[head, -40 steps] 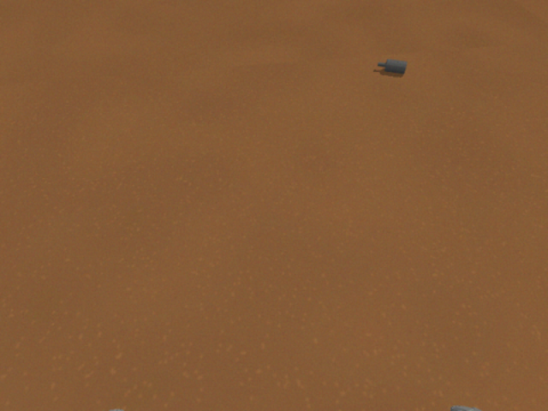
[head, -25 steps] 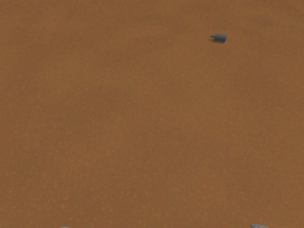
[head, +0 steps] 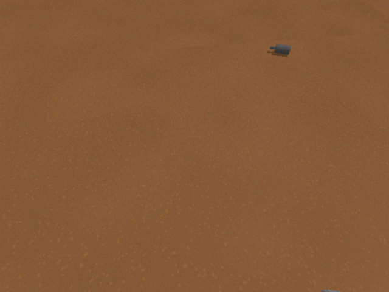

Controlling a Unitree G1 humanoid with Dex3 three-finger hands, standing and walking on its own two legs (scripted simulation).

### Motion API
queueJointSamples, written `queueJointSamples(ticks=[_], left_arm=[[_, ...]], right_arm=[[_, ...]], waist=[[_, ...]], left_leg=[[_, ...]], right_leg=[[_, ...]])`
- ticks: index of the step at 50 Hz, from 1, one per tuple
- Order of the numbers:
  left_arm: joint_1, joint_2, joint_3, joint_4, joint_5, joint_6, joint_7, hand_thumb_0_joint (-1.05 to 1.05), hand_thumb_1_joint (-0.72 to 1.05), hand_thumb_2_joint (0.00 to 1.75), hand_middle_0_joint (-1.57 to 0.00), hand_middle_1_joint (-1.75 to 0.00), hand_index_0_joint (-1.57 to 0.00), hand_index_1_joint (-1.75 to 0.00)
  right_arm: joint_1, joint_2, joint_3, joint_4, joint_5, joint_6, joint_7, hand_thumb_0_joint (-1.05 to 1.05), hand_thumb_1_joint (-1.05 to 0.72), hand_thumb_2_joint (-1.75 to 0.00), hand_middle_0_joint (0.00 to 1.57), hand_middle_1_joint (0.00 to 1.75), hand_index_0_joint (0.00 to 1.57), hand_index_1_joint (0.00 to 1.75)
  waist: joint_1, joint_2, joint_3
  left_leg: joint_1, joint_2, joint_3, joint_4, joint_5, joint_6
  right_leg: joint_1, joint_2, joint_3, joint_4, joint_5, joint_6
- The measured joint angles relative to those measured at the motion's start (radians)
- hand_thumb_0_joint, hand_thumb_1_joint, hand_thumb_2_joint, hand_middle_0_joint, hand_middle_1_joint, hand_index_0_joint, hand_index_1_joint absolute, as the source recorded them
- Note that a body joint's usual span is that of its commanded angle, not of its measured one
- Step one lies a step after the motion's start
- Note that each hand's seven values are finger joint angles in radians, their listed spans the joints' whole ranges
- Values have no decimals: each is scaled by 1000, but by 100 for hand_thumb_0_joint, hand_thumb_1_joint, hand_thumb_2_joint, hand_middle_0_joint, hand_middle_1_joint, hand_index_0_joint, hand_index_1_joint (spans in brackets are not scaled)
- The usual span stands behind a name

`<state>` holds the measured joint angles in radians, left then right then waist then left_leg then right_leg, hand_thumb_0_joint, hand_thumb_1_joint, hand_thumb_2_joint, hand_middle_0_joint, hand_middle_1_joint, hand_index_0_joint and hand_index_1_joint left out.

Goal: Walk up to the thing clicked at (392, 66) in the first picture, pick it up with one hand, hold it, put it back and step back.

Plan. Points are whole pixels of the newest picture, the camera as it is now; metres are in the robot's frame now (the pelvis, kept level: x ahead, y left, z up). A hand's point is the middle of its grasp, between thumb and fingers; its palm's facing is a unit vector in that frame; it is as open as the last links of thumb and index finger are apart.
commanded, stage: stand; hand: left
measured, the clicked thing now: (279, 48) +2.27 -0.83 -0.74
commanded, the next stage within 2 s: walk up in 0.32 s
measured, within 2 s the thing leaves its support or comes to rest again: neither
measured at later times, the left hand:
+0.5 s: hand out of the picture +0.12 +0.26 -0.15, palm faces -0.07 -0.94 -0.32, open 7.4 cm
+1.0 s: hand (157, 227) +0.29 +0.12 -0.16, palm faces -0.08 -0.95 -0.30, open 7.4 cm
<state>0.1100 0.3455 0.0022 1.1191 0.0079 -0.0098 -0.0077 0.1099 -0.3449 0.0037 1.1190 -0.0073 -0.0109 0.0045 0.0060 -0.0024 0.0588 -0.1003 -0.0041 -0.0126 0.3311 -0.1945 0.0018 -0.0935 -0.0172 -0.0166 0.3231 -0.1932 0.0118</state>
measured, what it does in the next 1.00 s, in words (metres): walks ahead: right foot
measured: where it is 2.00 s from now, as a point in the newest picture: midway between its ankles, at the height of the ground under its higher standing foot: (258, 177)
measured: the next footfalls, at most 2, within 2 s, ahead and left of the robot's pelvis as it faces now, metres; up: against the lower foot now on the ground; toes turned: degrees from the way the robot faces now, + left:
right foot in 0.68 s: +0.20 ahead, -0.28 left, +0.00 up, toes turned -12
left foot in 1.08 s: +0.44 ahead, -0.05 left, +0.00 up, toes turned -2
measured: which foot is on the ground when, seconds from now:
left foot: down 0.00-0.70, up 0.72-1.00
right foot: down 0.00-0.36, up 0.38-0.66, down 0.68-1.00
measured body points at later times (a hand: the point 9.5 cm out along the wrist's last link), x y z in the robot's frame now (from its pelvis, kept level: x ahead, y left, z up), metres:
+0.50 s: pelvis +0.02 -0.02 -0.01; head +0.01 -0.01 +0.44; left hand +0.13 +0.31 -0.12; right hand +0.05 -0.36 -0.11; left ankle -0.01 +0.12 -0.75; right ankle +0.04 -0.18 -0.70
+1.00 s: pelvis +0.23 -0.15 -0.01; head +0.22 -0.13 +0.44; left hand +0.29 +0.17 -0.14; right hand +0.30 -0.49 -0.10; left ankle +0.38 -0.05 -0.72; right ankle +0.16 -0.27 -0.75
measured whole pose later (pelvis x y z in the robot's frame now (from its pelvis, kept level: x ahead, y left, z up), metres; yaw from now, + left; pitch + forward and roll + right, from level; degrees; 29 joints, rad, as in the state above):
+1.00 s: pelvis +0.23 -0.15 -0.01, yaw -8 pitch -2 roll -2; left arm 0.29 0.43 0.08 0.99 0.02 -0.04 -0.11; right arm 0.20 -0.42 -0.08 0.94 -0.02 -0.07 0.10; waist 0.07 0.00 0.01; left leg -0.52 0.11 0.08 0.74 -0.24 0.01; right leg -0.08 0.00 -0.07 0.44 -0.32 -0.01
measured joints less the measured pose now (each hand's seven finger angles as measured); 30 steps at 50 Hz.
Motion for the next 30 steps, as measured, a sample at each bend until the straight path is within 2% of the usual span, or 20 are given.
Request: queueJointSamples(ticks=[16,18,19,22,25,30], left_arm=[[7,1,-1,-1,0,-1,0,0,91,90,-21,-30,-20,-30],[25,9,29,-30,16,7,-34,0,91,90,-21,-30,-20,-30],[35,19,43,-44,24,14,-53,0,91,90,-21,-30,-20,-30],[42,60,69,-68,38,29,-89,0,91,90,-21,-30,-20,-30],[44,103,90,-95,35,28,-122,1,91,90,-20,-30,-20,-30],[38,143,109,-118,30,30,-159,1,91,90,-20,-30,-20,-30]], right_arm=[[3,-2,0,2,0,0,1,1,-91,-90,20,30,21,30],[27,-1,-27,-20,-14,-17,17,1,-91,-90,20,30,21,30],[43,-2,-42,-34,-20,-33,24,1,-90,-90,21,30,21,30],[93,-17,-72,-75,-27,-76,26,1,-90,-90,21,30,21,30],[137,-46,-89,-76,-35,-83,26,1,-90,-90,21,30,21,30],[177,-119,-118,-65,-45,-82,29,1,-90,-90,21,30,21,30]], waist=[[-1,0,-3],[7,-8,-24],[11,-14,-35],[1,-31,-53],[-1,-53,-62],[-4,-38,-68]], left_leg=[[5,1,1,-5,3,0],[-21,2,13,39,-60,21],[-29,3,23,54,-76,29],[-26,12,43,55,-61,35],[21,26,68,29,-79,27],[106,77,95,18,-128,-3]], right_leg=[[6,0,1,-9,5,1],[-41,1,8,77,-105,-16],[-85,0,12,172,-161,-21],[-243,3,61,473,-203,-28],[-348,-43,82,582,-176,-14],[-387,-119,64,445,-114,4]])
